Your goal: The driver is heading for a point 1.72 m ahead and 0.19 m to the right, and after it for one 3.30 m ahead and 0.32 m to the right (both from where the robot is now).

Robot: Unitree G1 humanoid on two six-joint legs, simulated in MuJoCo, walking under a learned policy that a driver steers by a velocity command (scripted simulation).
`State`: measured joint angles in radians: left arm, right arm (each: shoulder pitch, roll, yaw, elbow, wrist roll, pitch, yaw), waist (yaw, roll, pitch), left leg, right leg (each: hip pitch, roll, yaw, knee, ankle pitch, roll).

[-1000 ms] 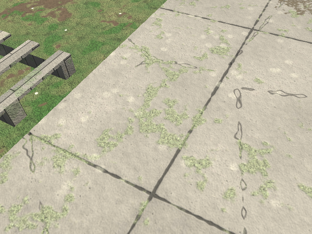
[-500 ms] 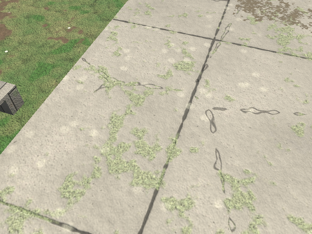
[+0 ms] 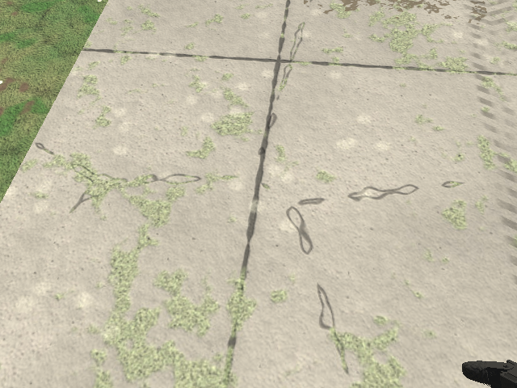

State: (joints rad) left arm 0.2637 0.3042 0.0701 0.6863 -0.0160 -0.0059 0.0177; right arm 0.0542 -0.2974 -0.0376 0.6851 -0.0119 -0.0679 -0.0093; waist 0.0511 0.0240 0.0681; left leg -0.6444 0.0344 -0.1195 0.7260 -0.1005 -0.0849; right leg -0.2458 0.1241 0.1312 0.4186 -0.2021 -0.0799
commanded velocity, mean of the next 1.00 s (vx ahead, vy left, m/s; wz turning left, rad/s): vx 0.04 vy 0.00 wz -0.32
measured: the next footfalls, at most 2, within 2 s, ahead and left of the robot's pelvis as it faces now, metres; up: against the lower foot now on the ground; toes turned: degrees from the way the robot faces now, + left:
left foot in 0.12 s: +0.22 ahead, +0.13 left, +0.00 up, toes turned -11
right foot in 0.52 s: +0.10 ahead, -0.11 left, +0.00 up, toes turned -16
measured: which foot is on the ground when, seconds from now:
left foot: up 0.00-0.10, down 0.12-0.52, up 0.54-0.80, down 0.82-1.00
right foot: down 0.00-0.12, up 0.14-0.50, down 0.52-1.00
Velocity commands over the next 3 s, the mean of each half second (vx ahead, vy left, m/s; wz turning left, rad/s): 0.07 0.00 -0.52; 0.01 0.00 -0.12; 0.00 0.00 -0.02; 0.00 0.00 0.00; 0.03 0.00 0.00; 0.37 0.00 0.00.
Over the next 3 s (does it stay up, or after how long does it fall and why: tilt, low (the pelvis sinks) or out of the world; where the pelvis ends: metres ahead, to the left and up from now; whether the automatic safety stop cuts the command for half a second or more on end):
stays up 0.28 -0.01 -0.01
